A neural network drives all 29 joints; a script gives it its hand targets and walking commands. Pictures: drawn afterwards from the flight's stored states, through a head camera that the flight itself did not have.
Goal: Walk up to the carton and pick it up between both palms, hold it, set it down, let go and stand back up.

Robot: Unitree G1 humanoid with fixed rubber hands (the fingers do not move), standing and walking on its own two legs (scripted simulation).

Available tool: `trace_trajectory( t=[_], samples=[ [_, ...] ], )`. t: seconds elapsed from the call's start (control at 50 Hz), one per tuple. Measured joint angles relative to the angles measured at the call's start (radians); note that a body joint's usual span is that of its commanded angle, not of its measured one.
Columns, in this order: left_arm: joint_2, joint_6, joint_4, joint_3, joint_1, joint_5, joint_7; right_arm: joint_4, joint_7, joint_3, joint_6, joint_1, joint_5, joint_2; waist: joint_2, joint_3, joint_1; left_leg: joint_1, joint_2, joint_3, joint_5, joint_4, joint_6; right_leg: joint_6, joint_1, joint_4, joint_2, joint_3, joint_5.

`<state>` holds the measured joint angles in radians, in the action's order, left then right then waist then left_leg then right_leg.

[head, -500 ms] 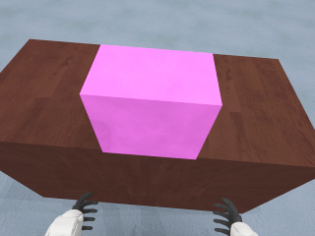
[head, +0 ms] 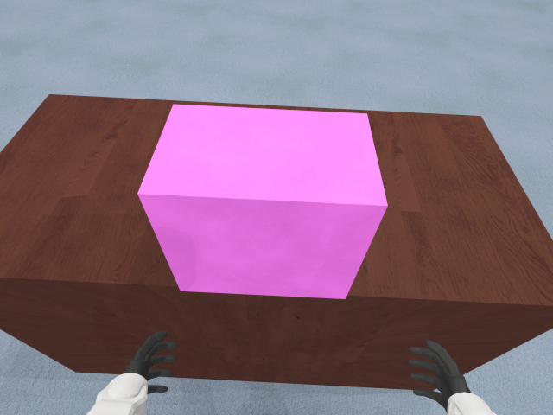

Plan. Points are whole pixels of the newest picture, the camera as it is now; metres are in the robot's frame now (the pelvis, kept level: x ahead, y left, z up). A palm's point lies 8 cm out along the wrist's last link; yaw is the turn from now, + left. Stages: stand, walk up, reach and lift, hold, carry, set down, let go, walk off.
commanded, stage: let go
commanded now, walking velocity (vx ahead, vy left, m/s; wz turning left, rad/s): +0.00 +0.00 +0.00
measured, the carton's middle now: (266, 209) +0.40 +0.05 +0.05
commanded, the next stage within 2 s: stand in 0.52 s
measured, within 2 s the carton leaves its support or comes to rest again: neither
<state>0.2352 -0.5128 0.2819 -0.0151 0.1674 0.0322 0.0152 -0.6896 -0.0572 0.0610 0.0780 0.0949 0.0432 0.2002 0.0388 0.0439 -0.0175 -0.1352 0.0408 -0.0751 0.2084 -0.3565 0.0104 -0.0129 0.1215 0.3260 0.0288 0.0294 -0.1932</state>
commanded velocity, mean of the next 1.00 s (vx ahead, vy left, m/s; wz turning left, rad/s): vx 0.00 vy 0.00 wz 0.00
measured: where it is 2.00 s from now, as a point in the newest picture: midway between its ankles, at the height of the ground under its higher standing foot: outside the picture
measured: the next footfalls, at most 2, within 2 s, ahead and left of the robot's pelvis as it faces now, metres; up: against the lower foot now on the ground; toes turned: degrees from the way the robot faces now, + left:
none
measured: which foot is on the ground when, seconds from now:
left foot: down 0.00-1.00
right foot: down 0.00-1.00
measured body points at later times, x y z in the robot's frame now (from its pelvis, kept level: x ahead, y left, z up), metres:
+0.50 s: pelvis -0.02 -0.01 -0.01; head -0.03 +0.01 +0.44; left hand +0.14 +0.22 -0.09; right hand +0.15 -0.23 -0.10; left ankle -0.01 +0.12 -0.75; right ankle -0.01 -0.11 -0.75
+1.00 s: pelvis +0.02 +0.01 -0.01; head +0.02 +0.02 +0.44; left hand +0.04 +0.25 -0.15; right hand +0.03 -0.22 -0.16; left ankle -0.01 +0.12 -0.75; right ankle -0.01 -0.11 -0.75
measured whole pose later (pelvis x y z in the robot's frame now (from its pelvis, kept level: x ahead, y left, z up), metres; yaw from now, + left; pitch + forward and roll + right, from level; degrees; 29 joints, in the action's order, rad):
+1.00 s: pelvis +0.02 +0.01 -0.01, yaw +2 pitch +1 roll -1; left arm 0.17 0.05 0.87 0.02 0.37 0.03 -0.03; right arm -1.00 0.00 0.05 -0.03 0.36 -0.03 0.17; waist -0.01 -0.03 0.00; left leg -0.22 0.02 -0.04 0.31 -0.52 -0.01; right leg 0.01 0.18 0.47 0.00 -0.01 -0.30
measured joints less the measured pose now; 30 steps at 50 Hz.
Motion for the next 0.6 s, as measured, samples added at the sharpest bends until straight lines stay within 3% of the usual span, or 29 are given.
trace_trajectory(
  t=[0.14,0.24,0.54,0.6],
  samples=[
    [-0.002,0.214,0.078,0.007,0.063,-0.009,0.000,-0.068,-0.003,0.008,-0.216,0.040,-0.045,-0.031,-0.007,-0.035,0.005,-0.013,0.002,0.006,0.021,-0.046,0.002,-0.003,0.017,0.058,0.001,-0.006,-0.030],
    [0.004,0.284,0.121,-0.010,0.082,-0.032,-0.013,-0.118,0.006,0.020,-0.289,0.049,-0.079,-0.067,-0.006,-0.041,0.003,-0.030,0.001,0.008,0.029,-0.077,0.003,-0.005,0.040,0.104,-0.001,-0.008,-0.046],
    [0.000,0.325,0.151,-0.057,0.071,-0.056,-0.067,-0.146,-0.013,0.071,-0.318,0.044,-0.098,-0.064,0.003,-0.046,-0.009,-0.039,-0.008,-0.002,0.012,-0.066,0.002,-0.008,0.072,0.136,-0.008,0.002,-0.049],
    [-0.022,0.447,0.216,-0.036,0.089,-0.004,-0.039,-0.122,0.009,0.027,-0.228,0.067,-0.090,-0.037,-0.022,-0.063,0.008,-0.075,0.002,0.016,0.030,-0.105,0.002,-0.007,0.080,0.130,0.000,-0.016,-0.051]
  ],
)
